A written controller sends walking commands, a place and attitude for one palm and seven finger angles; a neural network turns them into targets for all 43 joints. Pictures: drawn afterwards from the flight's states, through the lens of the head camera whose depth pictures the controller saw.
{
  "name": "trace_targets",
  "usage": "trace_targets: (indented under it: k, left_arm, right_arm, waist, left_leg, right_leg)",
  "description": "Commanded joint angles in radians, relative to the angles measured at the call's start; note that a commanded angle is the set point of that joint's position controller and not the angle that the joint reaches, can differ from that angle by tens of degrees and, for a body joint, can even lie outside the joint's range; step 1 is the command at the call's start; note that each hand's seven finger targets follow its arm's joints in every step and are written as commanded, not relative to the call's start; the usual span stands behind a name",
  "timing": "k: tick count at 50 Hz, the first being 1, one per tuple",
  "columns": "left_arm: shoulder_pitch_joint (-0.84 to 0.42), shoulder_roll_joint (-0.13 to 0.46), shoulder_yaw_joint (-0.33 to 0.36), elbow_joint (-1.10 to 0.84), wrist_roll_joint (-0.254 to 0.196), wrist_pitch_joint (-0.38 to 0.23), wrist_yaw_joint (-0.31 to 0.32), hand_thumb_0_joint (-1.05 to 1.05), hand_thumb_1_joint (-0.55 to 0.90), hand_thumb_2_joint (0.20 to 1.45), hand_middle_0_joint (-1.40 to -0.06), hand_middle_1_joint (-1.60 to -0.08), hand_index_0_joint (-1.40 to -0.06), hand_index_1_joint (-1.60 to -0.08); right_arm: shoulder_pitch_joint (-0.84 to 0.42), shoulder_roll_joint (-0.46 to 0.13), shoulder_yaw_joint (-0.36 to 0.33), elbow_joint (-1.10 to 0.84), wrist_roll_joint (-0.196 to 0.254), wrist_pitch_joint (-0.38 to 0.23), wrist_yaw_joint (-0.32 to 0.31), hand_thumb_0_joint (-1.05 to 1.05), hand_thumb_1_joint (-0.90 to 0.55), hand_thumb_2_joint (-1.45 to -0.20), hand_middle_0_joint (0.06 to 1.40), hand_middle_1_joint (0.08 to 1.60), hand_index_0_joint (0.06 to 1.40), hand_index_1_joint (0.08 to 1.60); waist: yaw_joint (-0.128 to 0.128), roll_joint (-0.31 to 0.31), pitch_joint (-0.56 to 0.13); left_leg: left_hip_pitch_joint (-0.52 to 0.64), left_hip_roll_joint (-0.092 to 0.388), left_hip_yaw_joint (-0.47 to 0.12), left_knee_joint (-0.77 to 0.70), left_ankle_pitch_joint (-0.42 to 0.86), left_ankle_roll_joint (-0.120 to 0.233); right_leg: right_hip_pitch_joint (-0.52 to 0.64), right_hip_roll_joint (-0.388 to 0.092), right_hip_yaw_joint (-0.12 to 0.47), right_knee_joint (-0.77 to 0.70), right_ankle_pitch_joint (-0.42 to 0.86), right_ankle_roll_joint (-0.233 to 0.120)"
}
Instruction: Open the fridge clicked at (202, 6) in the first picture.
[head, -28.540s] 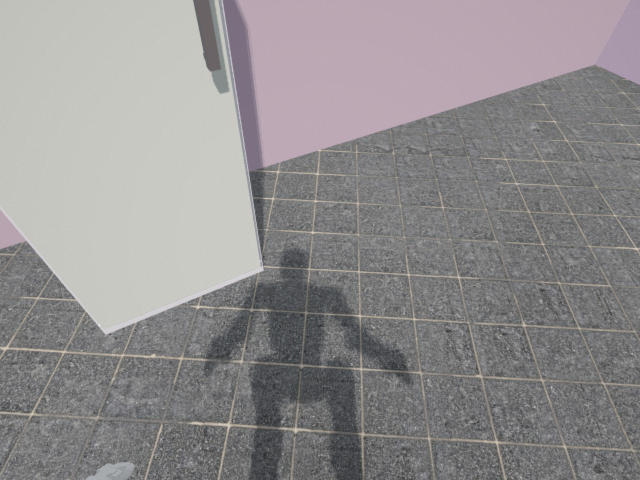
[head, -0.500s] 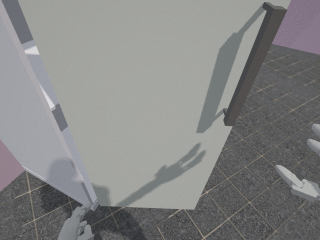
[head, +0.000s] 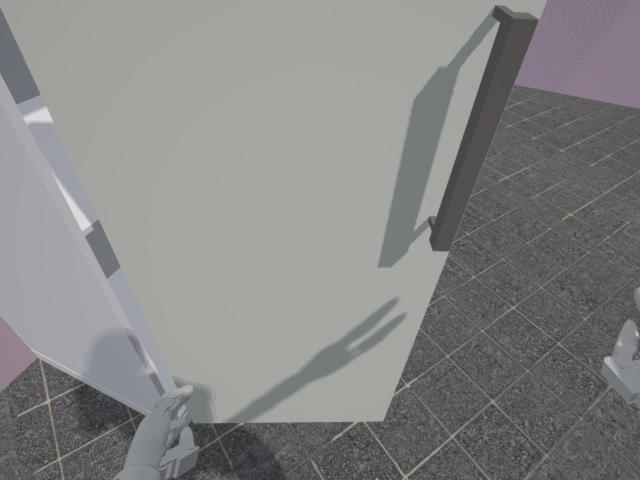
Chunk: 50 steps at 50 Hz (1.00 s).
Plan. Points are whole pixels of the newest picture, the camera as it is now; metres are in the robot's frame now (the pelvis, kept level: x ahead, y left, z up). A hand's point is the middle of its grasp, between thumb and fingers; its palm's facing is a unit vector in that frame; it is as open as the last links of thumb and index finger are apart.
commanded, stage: draw the hand back to the body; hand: right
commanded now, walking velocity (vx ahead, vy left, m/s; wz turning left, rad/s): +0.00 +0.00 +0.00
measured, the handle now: (465, 147) +0.43 -0.19 +0.24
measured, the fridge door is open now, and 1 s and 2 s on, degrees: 65 65 65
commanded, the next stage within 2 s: step back with the hand held close in 0.10 s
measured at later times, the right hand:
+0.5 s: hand (595, 369) +0.18 -0.26 +0.15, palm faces +0.36 +0.80 -0.48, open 7.4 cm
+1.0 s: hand out of the picture +0.09 -0.30 +0.15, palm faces +0.51 +0.72 -0.47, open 7.4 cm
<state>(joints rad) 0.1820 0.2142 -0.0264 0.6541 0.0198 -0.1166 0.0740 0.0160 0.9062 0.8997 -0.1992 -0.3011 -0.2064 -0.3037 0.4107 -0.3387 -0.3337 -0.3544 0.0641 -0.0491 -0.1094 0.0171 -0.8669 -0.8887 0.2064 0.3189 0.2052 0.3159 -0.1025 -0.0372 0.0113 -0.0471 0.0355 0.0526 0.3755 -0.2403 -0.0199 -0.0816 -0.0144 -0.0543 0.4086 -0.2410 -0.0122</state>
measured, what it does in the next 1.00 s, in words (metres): shifts its weight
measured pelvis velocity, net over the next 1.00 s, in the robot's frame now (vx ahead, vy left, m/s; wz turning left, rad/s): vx -0.09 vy -0.02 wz -0.05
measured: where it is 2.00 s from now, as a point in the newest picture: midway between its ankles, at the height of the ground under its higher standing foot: outside the picture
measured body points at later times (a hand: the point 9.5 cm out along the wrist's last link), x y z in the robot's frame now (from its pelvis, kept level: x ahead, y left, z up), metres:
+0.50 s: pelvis -0.02 -0.01 +0.00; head -0.01 +0.00 +0.45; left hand +0.16 +0.24 -0.08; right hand +0.16 -0.30 +0.17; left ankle -0.02 +0.13 -0.74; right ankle -0.01 -0.11 -0.74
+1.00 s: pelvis -0.09 -0.02 -0.02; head -0.08 -0.03 +0.43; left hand +0.09 +0.21 -0.10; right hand +0.06 -0.34 +0.18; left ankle -0.02 +0.13 -0.74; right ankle -0.01 -0.11 -0.74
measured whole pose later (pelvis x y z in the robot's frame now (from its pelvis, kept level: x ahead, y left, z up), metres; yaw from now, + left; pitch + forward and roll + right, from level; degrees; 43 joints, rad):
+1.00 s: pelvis -0.09 -0.02 -0.02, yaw -3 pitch +0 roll +2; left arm 0.24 0.21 0.00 0.58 0.01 -0.11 0.08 0.02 0.91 0.90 -0.20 -0.30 -0.21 -0.30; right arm 0.50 -0.40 -0.45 -0.47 0.00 -0.27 -0.14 0.02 -0.89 -0.90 0.21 0.30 0.21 0.30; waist -0.04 0.00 0.03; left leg -0.37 0.00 -0.01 0.56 -0.19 -0.03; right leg -0.45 0.00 -0.02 0.65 -0.27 -0.05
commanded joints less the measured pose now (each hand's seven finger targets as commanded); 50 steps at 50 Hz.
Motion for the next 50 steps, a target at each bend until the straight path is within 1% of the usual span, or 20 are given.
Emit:
trace_targets:
  k: [1, 4, 7, 10, 11, 12, 13, 14, 16, 20, 24, 29, 34, 37, 38, 41, 44, 46, 48, 50]
  left_arm:
    - [-0.12, 0.117, 0.043, -0.16, 0.001, -0.051, 0.012, 0.0, 0.9, 0.9, -0.2, -0.3, -0.2, -0.3]
    - [-0.123, 0.117, 0.042, -0.16, -0.001, -0.048, 0.012, 0.0, 0.9, 0.9, -0.2, -0.3, -0.2, -0.3]
    - [-0.124, 0.116, 0.043, -0.159, 0.001, -0.052, 0.013, 0.0, 0.9, 0.9, -0.2, -0.3, -0.2, -0.3]
    - [-0.125, 0.118, 0.045, -0.157, 0.002, -0.058, 0.013, 0.0, 0.9, 0.9, -0.2, -0.3, -0.2, -0.3]
    - [-0.128, 0.119, 0.044, -0.156, 0.001, -0.06, 0.014, 0.0, 0.9, 0.9, -0.2, -0.3, -0.2, -0.3]
    - [-0.139, 0.135, 0.038, -0.206, -0.013, -0.033, 0.011, 0.0, 0.9, 0.9, -0.2, -0.3, -0.2, -0.3]
    - [-0.132, 0.12, 0.033, -0.186, -0.012, -0.017, 0.015, 0.0, 0.9, 0.9, -0.2, -0.3, -0.2, -0.3]
    - [-0.128, 0.12, 0.038, -0.177, -0.006, -0.006, 0.015, 0.0, 0.9, 0.9, -0.2, -0.3, -0.2, -0.3]
    - [-0.108, 0.125, 0.05, -0.204, -0.006, 0.013, 0.011, 0.0, 0.9, 0.9, -0.2, -0.3, -0.2, -0.3]
    - [-0.094, 0.132, 0.066, -0.24, -0.01, 0.04, 0.017, 0.0, 0.9, 0.9, -0.2, -0.3, -0.2, -0.3]
    - [-0.091, 0.129, 0.073, -0.27, -0.017, 0.056, 0.025, 0.0, 0.9, 0.9, -0.2, -0.3, -0.2, -0.3]
    - [-0.082, 0.136, 0.076, -0.277, -0.022, 0.054, 0.03, 0.0, 0.9, 0.9, -0.2, -0.3, -0.2, -0.3]
    - [-0.073, 0.151, 0.077, -0.276, -0.026, 0.033, 0.028, 0.0, 0.9, 0.9, -0.2, -0.3, -0.2, -0.3]
    - [-0.061, 0.158, 0.078, -0.274, -0.024, 0.011, 0.028, 0.0, 0.9, 0.9, -0.2, -0.3, -0.2, -0.3]
    - [-0.068, 0.164, 0.082, -0.274, -0.021, 0.003, 0.031, 0.0, 0.9, 0.9, -0.2, -0.3, -0.2, -0.3]
    - [-0.059, 0.161, 0.081, -0.271, -0.02, -0.022, 0.03, 0.0, 0.9, 0.9, -0.2, -0.3, -0.2, -0.3]
    - [-0.049, 0.155, 0.085, -0.261, -0.018, -0.041, 0.028, 0.0, 0.9, 0.9, -0.2, -0.3, -0.2, -0.3]
    - [-0.035, 0.151, 0.088, -0.252, -0.015, -0.049, 0.021, 0.0, 0.9, 0.9, -0.2, -0.3, -0.2, -0.3]
    - [-0.024, 0.143, 0.088, -0.231, -0.008, -0.057, 0.017, 0.0, 0.9, 0.9, -0.2, -0.3, -0.2, -0.3]
    - [-0.011, 0.128, 0.079, -0.201, -0.008, -0.059, 0.013, 0.0, 0.9, 0.9, -0.2, -0.3, -0.2, -0.3]
  right_arm:
    - [-0.115, -0.188, -0.106, -0.219, -0.001, -0.064, -0.009, 0.0, -0.9, -0.9, 0.2, 0.3, 0.2, 0.3]
    - [-0.111, -0.192, -0.112, -0.201, 0.003, -0.063, -0.007, 0.0, -0.9, -0.9, 0.2, 0.3, 0.2, 0.3]
    - [-0.12, -0.195, -0.116, -0.223, -0.001, -0.074, -0.009, 0.0, -0.9, -0.9, 0.2, 0.3, 0.2, 0.3]
    - [-0.108, -0.197, -0.117, -0.229, 0.002, -0.079, -0.009, 0.0, -0.9, -0.9, 0.2, 0.3, 0.2, 0.3]
    - [-0.158, -0.198, -0.106, -0.246, -0.001, -0.083, -0.009, 0.0, -0.9, -0.9, 0.2, 0.3, 0.2, 0.3]
    - [-0.256, -0.312, -0.215, -0.304, -0.009, -0.126, -0.021, 0.0, -0.9, -0.9, 0.2, 0.3, 0.2, 0.3]
    - [-0.232, -0.304, -0.211, -0.259, -0.014, -0.144, -0.02, 0.0, -0.9, -0.9, 0.2, 0.3, 0.2, 0.3]
    - [-0.108, -0.23, -0.156, -0.198, -0.017, -0.141, -0.015, 0.0, -0.9, -0.9, 0.2, 0.3, 0.2, 0.3]
    - [-0.007, -0.19, -0.127, -0.202, -0.017, -0.144, -0.011, 0.0, -0.9, -0.9, 0.2, 0.3, 0.2, 0.3]
    - [0.073, -0.227, -0.17, -0.272, -0.015, -0.158, -0.022, 0.0, -0.9, -0.9, 0.2, 0.3, 0.2, 0.3]
    - [0.113, -0.265, -0.216, -0.31, -0.01, -0.166, -0.033, 0.0, -0.9, -0.9, 0.2, 0.3, 0.2, 0.3]
    - [0.113, -0.264, -0.223, -0.299, -0.012, -0.18, -0.043, 0.0, -0.9, -0.9, 0.2, 0.3, 0.2, 0.3]
    - [0.078, -0.239, -0.201, -0.283, -0.03, -0.2, -0.047, 0.0, -0.9, -0.9, 0.2, 0.3, 0.2, 0.3]
    - [0.049, -0.239, -0.202, -0.3, -0.046, -0.225, -0.053, 0.0, -0.9, -0.9, 0.2, 0.3, 0.2, 0.3]
    - [0.029, -0.261, -0.221, -0.32, -0.053, -0.233, -0.056, 0.0, -0.9, -0.9, 0.2, 0.3, 0.2, 0.3]
    - [0.036, -0.243, -0.223, -0.316, -0.065, -0.253, -0.056, 0.0, -0.9, -0.9, 0.2, 0.3, 0.2, 0.3]
    - [0.054, -0.249, -0.241, -0.303, -0.069, -0.267, -0.051, 0.0, -0.9, -0.9, 0.2, 0.3, 0.2, 0.3]
    - [0.025, -0.244, -0.231, -0.321, -0.068, -0.276, -0.045, 0.0, -0.9, -0.9, 0.2, 0.3, 0.2, 0.3]
    - [-0.017, -0.256, -0.221, -0.349, -0.058, -0.278, -0.047, 0.0, -0.9, -0.9, 0.2, 0.3, 0.2, 0.3]
    - [-0.014, -0.245, -0.194, -0.322, -0.047, -0.275, -0.055, 0.0, -0.9, -0.9, 0.2, 0.3, 0.2, 0.3]
  waist:
    - [0.018, -0.032, -0.053]
    - [0.019, -0.024, -0.023]
    - [0.017, -0.044, -0.043]
    - [0.016, -0.03, -0.052]
    - [0.021, -0.022, -0.061]
    - [0.062, -0.01, 0.04]
    - [0.063, 0.022, 0.034]
    - [0.071, 0.055, 0.021]
    - [0.07, 0.035, -0.069]
    - [0.07, -0.01, -0.196]
    - [0.069, 0.009, -0.227]
    - [0.074, -0.008, -0.169]
    - [0.083, -0.018, -0.083]
    - [0.084, -0.04, -0.062]
    - [0.081, -0.064, -0.067]
    - [0.075, -0.115, -0.085]
    - [0.077, -0.084, -0.087]
    - [0.085, -0.02, -0.069]
    - [0.093, 0.069, -0.075]
    - [0.102, 0.117, -0.089]
  left_leg:
    - [-0.026, -0.033, -0.005, -0.051, 0.182, 0.033]
    - [-0.035, -0.032, -0.005, -0.061, 0.152, 0.031]
    - [-0.031, -0.034, -0.005, -0.06, 0.138, 0.033]
    - [-0.026, -0.033, -0.006, -0.063, 0.149, 0.032]
    - [-0.031, -0.034, -0.007, -0.065, 0.147, 0.031]
    - [-0.148, 0.012, -0.079, -0.115, 0.178, 0.026]
    - [-0.152, 0.037, -0.077, -0.119, 0.182, 0.03]
    - [-0.185, 0.047, -0.083, -0.115, 0.208, 0.031]
    - [-0.173, 0.06, -0.079, -0.076, 0.265, 0.026]
    - [-0.114, 0.042, -0.053, 0.021, 0.409, 0.011]
    - [-0.105, 0.029, -0.05, 0.072, 0.438, 0.005]
    - [-0.115, 0.014, -0.061, 0.081, 0.307, 0.001]
    - [-0.106, 0.008, -0.09, 0.057, 0.069, 0.007]
    - [-0.102, -0.006, -0.088, 0.069, -0.065, 0.007]
    - [-0.074, -0.018, -0.084, 0.091, -0.071, 0.004]
    - [0.006, -0.054, -0.073, 0.203, -0.006, 0.001]
    - [0.018, -0.056, -0.111, 0.22, 0.027, 0.007]
    - [-0.078, -0.017, -0.181, 0.128, -0.048, 0.034]
    - [-0.256, 0.054, -0.26, 0.013, -0.122, 0.069]
    - [-0.409, 0.107, -0.266, -0.044, -0.133, 0.09]
  right_leg:
    - [0.015, -0.001, 0.029, -0.066, 0.223, -0.004]
    - [0.0, -0.003, 0.029, -0.074, 0.189, -0.004]
    - [0.011, -0.001, 0.029, -0.075, 0.176, -0.003]
    - [0.013, -0.001, 0.03, -0.074, 0.184, -0.004]
    - [0.021, 0.001, 0.029, -0.072, 0.18, -0.007]
    - [-0.08, -0.018, 0.03, -0.03, 0.101, -0.026]
    - [-0.09, -0.011, 0.043, -0.015, 0.078, -0.025]
    - [-0.084, -0.014, 0.042, 0.009, 0.106, -0.024]
    - [-0.059, -0.023, 0.032, 0.031, 0.174, -0.025]
    - [-0.046, -0.046, 0.038, 0.032, 0.371, -0.022]
    - [-0.073, -0.057, 0.048, 0.035, 0.413, -0.022]
    - [-0.189, -0.07, 0.069, -0.005, 0.231, -0.033]
    - [-0.376, -0.074, 0.102, -0.055, -0.164, -0.056]
    - [-0.464, -0.087, 0.143, -0.086, -0.326, -0.07]
    - [-0.495, -0.097, 0.158, -0.103, -0.36, -0.079]
    - [-0.585, -0.133, 0.21, -0.151, -0.433, -0.099]
    - [-0.625, -0.124, 0.208, -0.113, -0.448, -0.104]
    - [-0.58, -0.075, 0.165, -0.017, -0.426, -0.082]
    - [-0.415, -0.026, 0.121, 0.11, -0.306, -0.048]
    - [-0.24, 0.0, 0.087, 0.202, -0.18, -0.019]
